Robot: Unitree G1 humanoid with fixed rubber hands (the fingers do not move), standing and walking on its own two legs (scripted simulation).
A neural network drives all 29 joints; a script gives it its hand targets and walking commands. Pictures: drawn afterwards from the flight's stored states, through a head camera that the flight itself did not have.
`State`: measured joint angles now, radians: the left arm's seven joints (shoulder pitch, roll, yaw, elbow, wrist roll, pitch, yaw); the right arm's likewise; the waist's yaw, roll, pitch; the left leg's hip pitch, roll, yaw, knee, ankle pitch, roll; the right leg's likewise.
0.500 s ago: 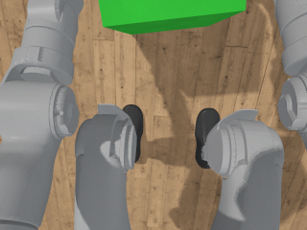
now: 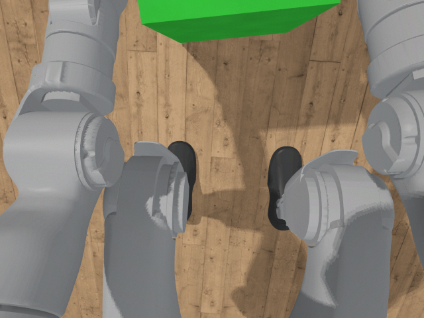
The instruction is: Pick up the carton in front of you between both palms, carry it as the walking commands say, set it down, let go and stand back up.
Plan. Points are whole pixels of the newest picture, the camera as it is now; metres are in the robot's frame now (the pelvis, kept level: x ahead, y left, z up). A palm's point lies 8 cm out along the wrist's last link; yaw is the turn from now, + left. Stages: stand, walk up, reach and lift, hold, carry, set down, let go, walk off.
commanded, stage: reach and lift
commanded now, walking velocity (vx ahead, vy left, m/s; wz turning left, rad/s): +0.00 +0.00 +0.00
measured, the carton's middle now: out of the picture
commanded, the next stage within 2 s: none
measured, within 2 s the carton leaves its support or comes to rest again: leaves its support in 0.18 s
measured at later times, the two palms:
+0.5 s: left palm out of the picture +0.52 +0.16 +0.00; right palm out of the picture +0.53 -0.13 +0.00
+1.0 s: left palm out of the picture +0.48 +0.16 +0.13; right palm out of the picture +0.49 -0.14 +0.13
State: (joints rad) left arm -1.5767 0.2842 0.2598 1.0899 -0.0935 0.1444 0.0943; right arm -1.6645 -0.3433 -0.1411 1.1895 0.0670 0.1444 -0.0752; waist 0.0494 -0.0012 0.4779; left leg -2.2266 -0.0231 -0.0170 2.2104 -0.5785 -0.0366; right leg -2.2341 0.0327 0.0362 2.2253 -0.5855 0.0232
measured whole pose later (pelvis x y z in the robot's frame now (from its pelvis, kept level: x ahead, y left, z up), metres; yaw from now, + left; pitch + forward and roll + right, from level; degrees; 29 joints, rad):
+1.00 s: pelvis +0.02 +0.00 +0.18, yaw -1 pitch +41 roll +0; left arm -0.92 -0.04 0.48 0.58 0.22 0.43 0.03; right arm -0.95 0.04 -0.44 0.61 -0.23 0.43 -0.02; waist 0.02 -0.01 -0.21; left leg -1.83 -0.04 -0.05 1.60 -0.49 -0.04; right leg -1.83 0.06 0.06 1.60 -0.49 0.03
